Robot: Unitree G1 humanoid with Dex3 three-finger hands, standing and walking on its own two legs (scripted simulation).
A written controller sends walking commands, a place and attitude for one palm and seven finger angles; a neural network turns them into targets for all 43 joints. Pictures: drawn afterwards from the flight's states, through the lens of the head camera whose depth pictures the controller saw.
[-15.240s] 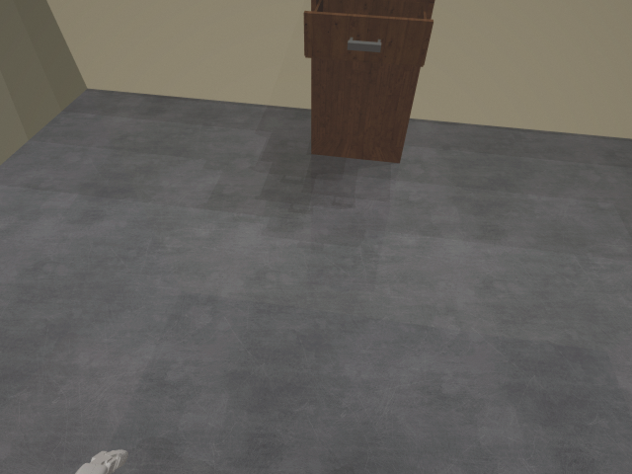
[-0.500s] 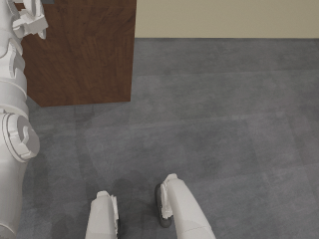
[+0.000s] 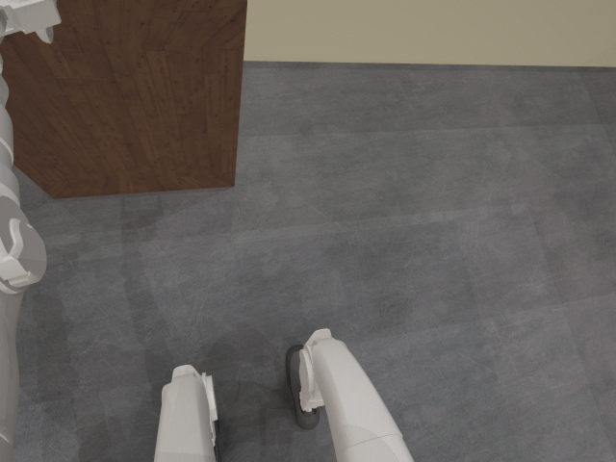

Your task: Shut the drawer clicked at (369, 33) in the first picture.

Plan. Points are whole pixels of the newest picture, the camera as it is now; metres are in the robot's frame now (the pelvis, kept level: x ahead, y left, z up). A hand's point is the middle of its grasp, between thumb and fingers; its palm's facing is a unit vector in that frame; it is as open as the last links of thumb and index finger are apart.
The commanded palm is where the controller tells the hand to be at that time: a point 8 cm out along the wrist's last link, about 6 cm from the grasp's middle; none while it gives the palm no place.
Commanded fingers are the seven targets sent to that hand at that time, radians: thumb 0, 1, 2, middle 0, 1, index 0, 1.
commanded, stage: pull the fist back off the drawer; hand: left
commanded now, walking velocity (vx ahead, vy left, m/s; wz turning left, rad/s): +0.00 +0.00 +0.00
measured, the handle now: out of the picture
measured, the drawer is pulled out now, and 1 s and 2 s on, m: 0.00 0.00 0.00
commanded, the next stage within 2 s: draw the hand back to the body in 0.60 s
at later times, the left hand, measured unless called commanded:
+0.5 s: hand (55, 3) +0.60 +0.16 +0.08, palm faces -0.01 -1.00 -0.03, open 3.2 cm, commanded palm +0.58 +0.19 +0.08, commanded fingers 0.00 0.90 0.90 -1.40 -1.60 -1.40 -1.60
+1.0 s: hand out of the picture +0.51 +0.19 +0.13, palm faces +0.00 -1.00 -0.04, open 3.2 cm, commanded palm +0.47 +0.23 +0.14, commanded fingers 0.00 0.90 0.90 -1.40 -1.60 -1.40 -1.60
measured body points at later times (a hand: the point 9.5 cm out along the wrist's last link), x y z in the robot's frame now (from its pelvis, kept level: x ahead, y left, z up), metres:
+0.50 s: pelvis +0.01 +0.00 +0.01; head +0.21 +0.03 +0.42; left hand +0.60 +0.22 +0.08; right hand -0.02 -0.24 -0.09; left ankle +0.03 +0.11 -0.60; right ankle +0.09 -0.14 -0.60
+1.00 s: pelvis +0.08 +0.00 +0.08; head +0.20 +0.01 +0.51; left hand +0.51 +0.24 +0.13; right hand +0.13 -0.25 -0.04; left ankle +0.03 +0.11 -0.60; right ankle +0.09 -0.14 -0.60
